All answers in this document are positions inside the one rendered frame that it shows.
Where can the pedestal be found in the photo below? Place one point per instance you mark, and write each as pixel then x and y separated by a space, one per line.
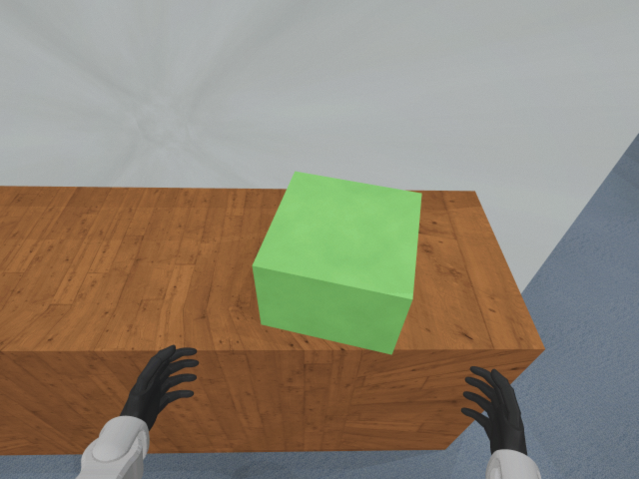
pixel 94 281

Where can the right robot hand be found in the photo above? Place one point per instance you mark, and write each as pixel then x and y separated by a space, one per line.
pixel 504 427

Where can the robot right forearm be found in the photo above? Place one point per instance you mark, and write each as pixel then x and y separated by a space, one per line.
pixel 510 464

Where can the left robot hand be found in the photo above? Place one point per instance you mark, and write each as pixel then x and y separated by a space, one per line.
pixel 148 396

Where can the robot left forearm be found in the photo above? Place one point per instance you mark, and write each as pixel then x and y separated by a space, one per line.
pixel 119 451

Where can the carton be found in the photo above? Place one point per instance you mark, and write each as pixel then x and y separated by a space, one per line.
pixel 338 261

